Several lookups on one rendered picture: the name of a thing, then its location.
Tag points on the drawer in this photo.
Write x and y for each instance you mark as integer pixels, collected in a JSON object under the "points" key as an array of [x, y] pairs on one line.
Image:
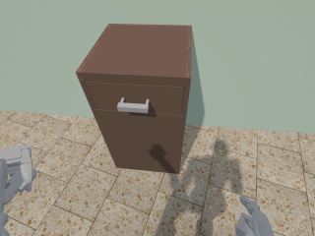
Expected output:
{"points": [[162, 99]]}

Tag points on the right robot hand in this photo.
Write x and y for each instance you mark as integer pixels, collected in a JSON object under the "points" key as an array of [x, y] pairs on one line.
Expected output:
{"points": [[257, 224]]}

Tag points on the left robot forearm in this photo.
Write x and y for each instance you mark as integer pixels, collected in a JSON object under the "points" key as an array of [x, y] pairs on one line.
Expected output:
{"points": [[3, 220]]}

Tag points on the left robot hand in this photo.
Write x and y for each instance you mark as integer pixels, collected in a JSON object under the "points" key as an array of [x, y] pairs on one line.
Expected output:
{"points": [[17, 162]]}

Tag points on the cabinet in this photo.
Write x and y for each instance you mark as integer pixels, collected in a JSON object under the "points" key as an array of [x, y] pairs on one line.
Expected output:
{"points": [[141, 54]]}

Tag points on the handle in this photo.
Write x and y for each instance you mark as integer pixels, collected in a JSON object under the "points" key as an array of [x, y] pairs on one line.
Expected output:
{"points": [[133, 107]]}

